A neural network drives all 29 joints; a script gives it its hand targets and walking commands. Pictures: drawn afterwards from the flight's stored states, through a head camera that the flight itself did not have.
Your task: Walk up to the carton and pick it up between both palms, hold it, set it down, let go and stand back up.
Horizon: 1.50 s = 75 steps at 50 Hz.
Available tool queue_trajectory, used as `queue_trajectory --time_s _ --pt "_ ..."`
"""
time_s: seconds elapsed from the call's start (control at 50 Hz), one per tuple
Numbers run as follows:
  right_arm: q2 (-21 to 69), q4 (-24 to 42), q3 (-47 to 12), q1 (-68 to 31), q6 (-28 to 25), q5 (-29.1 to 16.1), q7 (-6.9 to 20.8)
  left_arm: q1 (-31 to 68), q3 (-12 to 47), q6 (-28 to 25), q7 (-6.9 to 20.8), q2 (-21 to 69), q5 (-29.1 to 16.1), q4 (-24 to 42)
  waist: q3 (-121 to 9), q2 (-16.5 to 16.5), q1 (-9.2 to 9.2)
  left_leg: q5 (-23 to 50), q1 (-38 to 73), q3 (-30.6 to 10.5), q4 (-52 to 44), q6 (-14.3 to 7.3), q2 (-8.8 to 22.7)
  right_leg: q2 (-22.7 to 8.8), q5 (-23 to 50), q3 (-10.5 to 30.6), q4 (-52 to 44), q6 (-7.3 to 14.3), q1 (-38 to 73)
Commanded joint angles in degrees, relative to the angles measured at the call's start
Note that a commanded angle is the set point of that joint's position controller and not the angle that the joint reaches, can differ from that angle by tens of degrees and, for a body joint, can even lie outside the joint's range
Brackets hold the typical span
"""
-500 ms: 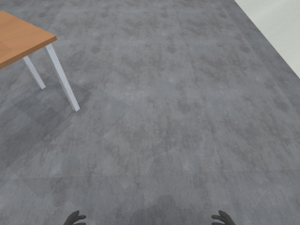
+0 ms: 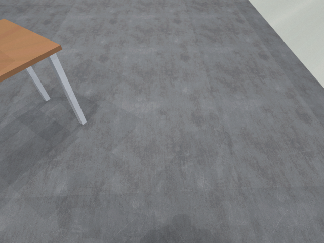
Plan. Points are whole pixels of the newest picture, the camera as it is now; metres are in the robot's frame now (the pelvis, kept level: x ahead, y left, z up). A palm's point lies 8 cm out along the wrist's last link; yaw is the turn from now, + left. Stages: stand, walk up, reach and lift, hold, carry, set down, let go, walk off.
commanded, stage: stand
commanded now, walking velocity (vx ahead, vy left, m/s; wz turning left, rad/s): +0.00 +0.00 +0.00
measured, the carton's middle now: out of the picture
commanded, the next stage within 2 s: walk up in 0.76 s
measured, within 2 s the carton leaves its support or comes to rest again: neither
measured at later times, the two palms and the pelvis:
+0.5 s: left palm out of the picture -0.02 +0.21 -0.14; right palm out of the picture -0.02 -0.21 -0.15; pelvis -0.01 +0.00 +0.01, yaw +0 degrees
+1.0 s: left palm out of the picture -0.04 +0.20 -0.14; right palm out of the picture -0.04 -0.20 -0.15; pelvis -0.02 +0.00 +0.01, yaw +2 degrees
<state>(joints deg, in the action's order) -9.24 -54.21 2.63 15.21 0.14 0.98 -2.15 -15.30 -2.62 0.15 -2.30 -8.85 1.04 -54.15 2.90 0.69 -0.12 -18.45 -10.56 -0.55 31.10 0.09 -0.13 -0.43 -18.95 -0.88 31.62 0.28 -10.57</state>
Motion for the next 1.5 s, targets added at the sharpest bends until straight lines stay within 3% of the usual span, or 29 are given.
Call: queue_trajectory --time_s 0.0,0.14,0.2,0.22,0.36,0.46,0.68,0.72,0.76,0.88,0.92,0.94,0.96,0.98,1.0,1.04,1.08,1.16,1.18,1.22,1.26,1.3,1.32,1.34,1.36,1.38,1.4,1.44,1.48 --pt "-3.8 -0.1 0.6 2.8 -0.5 -0.1 -0.2 -3.3 -1.1 -0.6 -0.1 -5.3 -0.1 0.0 0.0 -1.1 0.17 15.5 1.0 -3.1 -6.8 -2.6 4.0 -3.8 16.3 4.0 -6.8 2.2 -0.8" --pt "-4.4 -3.6 0.5 3.0 -0.3 -0.2 -0.4 -2.9 -0.6 -0.6 -0.4 -5.0 0.0 -3.4 2.6 -0.9 -0.31 15.1 1.2 -2.9 -8.2 -2.3 3.7 -4.1 16.3 4.1 -8.6 2.1 -0.5" --pt "-3.4 -5.9 0.1 3.8 -0.4 -0.1 -0.5 -4.9 -0.5 -0.7 -0.3 -4.6 -0.2 -5.0 1.7 0.4 0.65 15.8 2.1 -2.7 -8.7 -2.3 3.9 -4.1 15.3 4.0 -9.0 1.7 0.6" --pt "-4.0 -6.0 0.4 3.8 -0.4 -0.3 -0.4 -5.1 -0.3 -0.7 -0.5 -4.3 -0.2 -5.7 2.2 -1.7 0.02 14.8 2.3 -2.8 -8.8 -2.2 3.9 -4.3 15.8 4.2 -9.5 1.9 0.4" --pt "-2.5 -8.5 -0.4 4.0 -0.1 -0.3 -0.7 -4.2 0.5 -0.7 -0.4 -3.1 -0.3 -7.7 3.7 -2.0 0.26 14.0 2.0 -3.0 -9.9 -2.0 4.2 -3.9 13.0 3.8 -10.5 1.7 -0.6" --pt "-2.2 -10.5 -0.6 5.3 -0.4 -0.4 -0.7 -5.5 0.6 -0.6 -0.3 -2.1 -0.3 -9.4 3.4 0.1 0.27 13.3 1.5 -2.7 -10.2 -1.9 4.1 -3.9 13.2 3.9 -10.8 1.3 0.4" --pt "-0.7 -11.8 -1.2 5.2 -0.2 -0.5 -0.7 -6.3 1.3 -0.5 -0.4 -1.0 -0.4 -11.7 5.2 -2.1 0.56 10.9 0.7 -3.2 -11.4 -1.7 4.3 -3.9 9.1 3.8 -11.8 1.4 -1.5" --pt "-0.8 -12.3 -1.2 5.7 -0.2 -0.5 -0.7 -6.1 1.6 -0.5 -0.5 0.1 -0.5 -11.5 5.3 0.5 0.50 9.7 -0.8 -3.5 -11.6 -1.7 4.2 -3.9 9.3 3.9 -11.5 1.3 -0.7" --pt "0.1 -12.6 -1.5 6.1 -0.2 -0.6 -0.6 -5.9 1.4 -0.5 -0.5 -1.3 -0.4 -11.5 4.5 -1.6 0.03 9.8 -0.3 -3.4 -11.4 -1.7 4.0 -3.9 8.4 3.9 -11.8 1.3 -1.0" --pt "-0.2 -13.1 -1.5 6.5 -0.2 -0.5 -0.6 -7.3 1.8 -0.7 -0.5 0.0 -0.5 -12.2 4.2 0.0 0.48 9.7 -0.9 -3.2 -11.0 -1.7 4.1 -4.0 8.9 4.2 -12.0 1.6 -0.9" --pt "-0.5 -13.1 -1.4 6.3 -0.2 -0.4 -0.6 -7.3 1.8 -0.7 -0.5 0.2 -0.3 -12.4 3.7 -1.9 0.41 9.9 0.1 -3.3 -10.9 -1.7 4.4 -3.8 8.9 4.0 -11.9 1.5 -1.9" --pt "-12.6 -6.2 2.4 1.5 -0.6 0.5 1.0 -7.0 -2.7 -1.8 -1.5 -12.3 2.2 -5.7 2.5 -5.0 2.19 -10.3 -24.1 -6.0 1.2 -1.2 1.0 -8.4 -8.6 8.4 -10.0 7.0 16.8" --pt "-12.0 -3.8 2.0 -2.9 -0.1 0.9 1.9 -10.8 -4.4 -2.0 -2.5 -15.6 2.3 -6.6 3.1 -13.0 4.98 -15.1 -34.1 1.0 16.7 1.1 -0.3 -21.5 -17.2 19.1 -19.0 12.3 21.1" --pt "-11.0 -3.7 2.3 -2.2 0.8 2.4 2.2 -9.5 -4.5 -2.0 -3.3 -14.5 2.1 -6.2 5.3 -9.5 2.97 -13.4 -36.6 -0.7 27.4 3.7 5.4 -29.2 -16.5 21.7 -21.6 13.8 17.0" --pt "-9.7 -2.8 2.7 -3.5 1.5 3.6 2.7 -7.9 -4.0 -2.4 -3.7 -12.7 2.0 -5.5 6.5 -7.4 2.82 -11.4 -34.4 -2.7 30.3 4.5 8.2 -30.9 -14.8 20.7 -21.8 14.2 11.3" --pt "-8.6 -0.8 3.0 -4.1 1.7 3.7 3.9 -5.5 -2.8 -4.0 -3.8 -8.5 2.6 -4.2 8.5 -5.0 1.27 -5.9 -30.5 -6.1 31.7 4.5 11.0 -28.7 -13.8 15.5 -22.5 12.1 3.1" --pt "-7.3 -1.4 3.4 -0.7 1.6 3.4 5.1 -2.3 -2.1 -4.9 -3.6 -7.8 3.6 -2.8 8.5 -7.5 -0.35 -2.5 -28.8 -5.2 32.6 4.4 10.5 -25.2 -12.0 7.2 -21.8 10.6 3.2" --pt "-7.7 2.0 2.4 -3.3 2.1 2.1 6.9 -0.1 -3.4 -5.1 -3.3 -13.3 3.5 -0.9 9.8 -11.4 0.11 0.4 -27.5 -1.4 25.2 4.7 12.6 -25.5 -14.3 -1.4 -21.7 11.4 1.8" --pt "-7.7 2.1 2.1 -3.9 1.8 1.8 7.3 0.0 -3.4 -5.0 -3.0 -13.7 3.8 -0.2 10.9 -10.5 0.22 1.5 -25.5 -0.4 21.7 4.2 12.7 -24.7 -13.9 -4.1 -20.8 11.2 0.7" --pt "-7.8 2.6 1.2 -2.6 1.0 1.3 7.6 2.0 -3.1 -4.8 -2.0 -14.8 5.2 1.2 11.1 -10.3 -0.93 3.0 -17.7 3.4 14.4 2.2 10.4 -21.6 -11.8 -11.4 -17.3 9.8 -2.8" --pt "-9.4 1.6 1.1 1.7 0.0 0.9 7.4 2.8 -3.4 -4.1 -1.3 -17.4 5.7 2.3 8.6 -9.5 -2.33 2.8 -7.0 9.4 12.5 0.9 7.0 -20.7 -14.8 -13.3 -12.1 9.5 -7.4" --pt "-12.4 -0.4 2.2 8.5 -0.9 0.7 6.2 1.9 -2.6 -2.7 -0.6 -16.9 5.6 3.2 4.7 -0.6 -5.69 2.5 3.8 11.7 8.2 -0.5 2.4 -18.2 -9.7 -16.2 2.2 8.1 -10.5" --pt "-15.0 -2.1 3.6 15.6 -1.3 1.1 4.9 0.1 -1.2 -2.1 0.6 -14.1 5.4 3.8 0.3 7.2 -8.39 0.1 10.0 8.7 6.0 -1.9 -0.4 -12.9 -1.3 -19.1 19.4 6.6 -11.0" --pt "-19.6 -2.1 4.9 19.9 -1.5 0.3 3.8 -0.5 1.0 -1.7 2.5 -9.1 4.4 7.0 -0.5 22.7 -9.33 -4.6 11.5 -11.6 -2.7 -5.2 7.0 -5.6 -18.5 -16.9 39.2 3.4 -19.8" --pt "-24.7 0.1 5.0 18.8 -1.0 -1.5 3.1 0.2 1.6 -1.1 3.9 -9.1 2.4 12.1 -0.1 24.0 -8.26 -11.3 11.3 -40.1 -16.1 -12.5 15.8 -0.6 -24.7 -6.0 45.2 1.2 -30.3" --pt "-27.4 1.8 5.4 14.8 -0.4 -2.9 2.4 2.2 1.4 -1.0 4.3 -11.9 1.1 13.2 0.5 18.1 -8.08 -23.3 7.2 -47.8 -22.3 -16.5 20.6 -4.4 -23.8 -0.6 46.5 1.1 -31.0" --pt "-26.3 3.2 4.9 11.0 0.0 -3.0 1.9 4.0 1.5 -1.7 4.5 -13.3 0.6 14.0 2.5 15.2 -7.31 -24.4 6.5 -43.2 -22.4 -16.1 19.5 -7.0 -19.5 1.4 46.7 1.3 -32.7" --pt "-22.6 5.3 4.0 8.3 0.2 -0.7 0.6 0.4 1.8 -3.6 4.0 -13.1 0.1 12.7 -0.2 14.2 -4.51 -8.1 8.5 -28.5 -13.1 -14.5 15.9 -8.6 -14.0 2.3 43.1 1.5 -31.2" --pt "-18.6 7.0 2.7 6.8 -0.9 -0.2 1.2 -2.3 2.0 -4.1 3.1 -13.0 0.8 13.6 -1.6 14.1 -2.71 -0.3 -0.7 -26.8 -10.4 -15.5 16.1 -8.3 -15.1 2.3 38.4 1.3 -23.0"
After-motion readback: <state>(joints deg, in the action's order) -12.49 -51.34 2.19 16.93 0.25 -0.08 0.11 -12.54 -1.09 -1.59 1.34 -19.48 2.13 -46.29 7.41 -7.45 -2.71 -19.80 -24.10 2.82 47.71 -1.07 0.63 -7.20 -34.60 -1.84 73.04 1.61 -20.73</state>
